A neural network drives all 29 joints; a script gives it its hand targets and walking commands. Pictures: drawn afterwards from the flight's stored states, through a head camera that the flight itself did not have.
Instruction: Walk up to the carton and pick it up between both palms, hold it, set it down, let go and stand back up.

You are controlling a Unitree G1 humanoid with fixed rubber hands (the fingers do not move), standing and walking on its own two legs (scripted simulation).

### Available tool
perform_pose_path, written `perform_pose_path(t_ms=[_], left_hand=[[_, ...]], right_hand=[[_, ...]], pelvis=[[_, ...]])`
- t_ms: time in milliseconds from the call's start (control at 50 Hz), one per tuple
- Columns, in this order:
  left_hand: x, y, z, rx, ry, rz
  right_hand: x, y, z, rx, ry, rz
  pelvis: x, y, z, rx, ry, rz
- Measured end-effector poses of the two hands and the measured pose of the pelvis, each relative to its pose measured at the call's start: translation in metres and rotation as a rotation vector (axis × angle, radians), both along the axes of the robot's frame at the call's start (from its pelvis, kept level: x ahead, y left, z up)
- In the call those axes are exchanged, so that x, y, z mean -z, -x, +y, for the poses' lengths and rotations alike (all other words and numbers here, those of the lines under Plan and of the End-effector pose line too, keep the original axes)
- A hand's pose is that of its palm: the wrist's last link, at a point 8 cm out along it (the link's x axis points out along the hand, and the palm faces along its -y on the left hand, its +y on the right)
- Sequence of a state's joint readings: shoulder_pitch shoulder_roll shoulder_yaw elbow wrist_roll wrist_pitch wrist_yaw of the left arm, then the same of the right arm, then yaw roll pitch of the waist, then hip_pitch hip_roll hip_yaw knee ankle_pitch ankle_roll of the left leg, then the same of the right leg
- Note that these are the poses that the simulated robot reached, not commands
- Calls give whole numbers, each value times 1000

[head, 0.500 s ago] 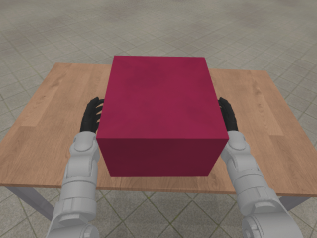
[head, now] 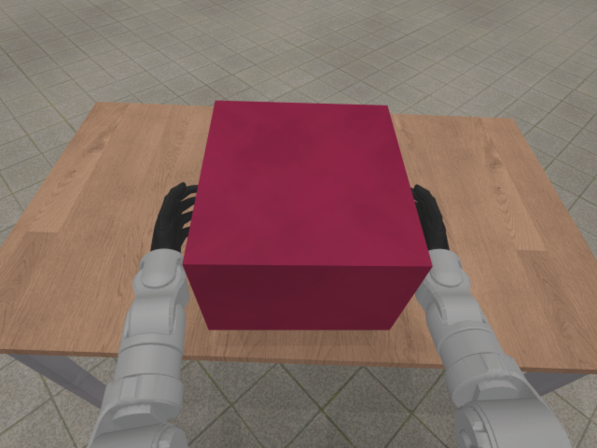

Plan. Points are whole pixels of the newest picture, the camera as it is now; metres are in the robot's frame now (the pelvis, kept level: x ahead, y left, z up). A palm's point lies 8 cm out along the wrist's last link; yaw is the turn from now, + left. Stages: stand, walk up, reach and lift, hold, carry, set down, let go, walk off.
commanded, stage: set down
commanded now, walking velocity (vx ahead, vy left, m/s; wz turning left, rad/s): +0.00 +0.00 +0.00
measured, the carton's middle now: (301, 213) +0.43 +0.01 +0.05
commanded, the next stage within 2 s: none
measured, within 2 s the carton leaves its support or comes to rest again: rests again in 1.66 s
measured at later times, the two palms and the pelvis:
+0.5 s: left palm (181, 270) +0.35 +0.18 +0.03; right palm (431, 258) +0.37 -0.17 +0.04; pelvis +0.00 +0.00 +0.00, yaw +0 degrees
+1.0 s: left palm (182, 277) +0.36 +0.19 -0.01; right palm (415, 268) +0.38 -0.17 +0.00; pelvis +0.01 +0.01 +0.00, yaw +0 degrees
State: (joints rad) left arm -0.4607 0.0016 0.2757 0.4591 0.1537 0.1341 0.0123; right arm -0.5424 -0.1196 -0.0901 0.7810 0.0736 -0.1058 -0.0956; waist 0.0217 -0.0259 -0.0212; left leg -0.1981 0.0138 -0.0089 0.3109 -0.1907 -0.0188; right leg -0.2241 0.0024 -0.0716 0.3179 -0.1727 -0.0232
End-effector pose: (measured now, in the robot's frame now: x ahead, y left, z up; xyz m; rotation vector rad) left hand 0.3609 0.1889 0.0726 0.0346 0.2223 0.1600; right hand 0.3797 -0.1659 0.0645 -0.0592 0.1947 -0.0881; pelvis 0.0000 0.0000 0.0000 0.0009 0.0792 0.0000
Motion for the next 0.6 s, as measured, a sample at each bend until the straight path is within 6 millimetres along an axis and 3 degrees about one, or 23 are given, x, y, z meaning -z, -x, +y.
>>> perform_pose_path(t_ms=[340,600], left_hand=[[37,15,-9,0,10,51],[57,12,-9,-9,9,59]], right_hand=[[23,13,-9,-6,10,46],[36,5,-9,-17,18,54]], pelvis=[[0,4,0,0,0,-5],[1,-4,3,0,4,20]])
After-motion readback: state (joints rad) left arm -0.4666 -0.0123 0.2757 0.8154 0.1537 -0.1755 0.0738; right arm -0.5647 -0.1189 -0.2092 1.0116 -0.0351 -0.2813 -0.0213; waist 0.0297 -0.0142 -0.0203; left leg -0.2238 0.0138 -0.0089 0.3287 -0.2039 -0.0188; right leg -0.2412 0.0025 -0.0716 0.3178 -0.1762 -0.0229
